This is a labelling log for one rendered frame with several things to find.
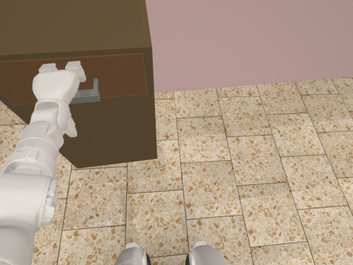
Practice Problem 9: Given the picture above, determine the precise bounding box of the right robot thigh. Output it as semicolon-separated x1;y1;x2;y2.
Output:
189;245;229;265

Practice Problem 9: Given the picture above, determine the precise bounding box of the cabinet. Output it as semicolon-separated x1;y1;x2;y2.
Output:
0;0;157;168

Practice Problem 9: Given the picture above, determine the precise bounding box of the left robot upper arm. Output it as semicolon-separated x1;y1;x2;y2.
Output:
0;172;58;265

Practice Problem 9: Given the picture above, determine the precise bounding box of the drawer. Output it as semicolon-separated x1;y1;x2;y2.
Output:
0;53;146;104

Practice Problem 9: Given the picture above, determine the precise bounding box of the handle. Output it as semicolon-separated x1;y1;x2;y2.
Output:
70;78;100;104

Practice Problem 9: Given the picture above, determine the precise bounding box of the left robot thigh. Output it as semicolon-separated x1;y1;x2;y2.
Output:
114;247;147;265

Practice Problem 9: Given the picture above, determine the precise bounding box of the robot left forearm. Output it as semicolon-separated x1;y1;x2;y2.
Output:
0;98;70;179

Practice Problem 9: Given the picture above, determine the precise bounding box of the left robot hand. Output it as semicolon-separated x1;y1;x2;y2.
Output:
33;61;86;137

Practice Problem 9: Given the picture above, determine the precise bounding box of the robot thigh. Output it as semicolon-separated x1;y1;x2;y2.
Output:
189;245;229;265
114;247;147;265

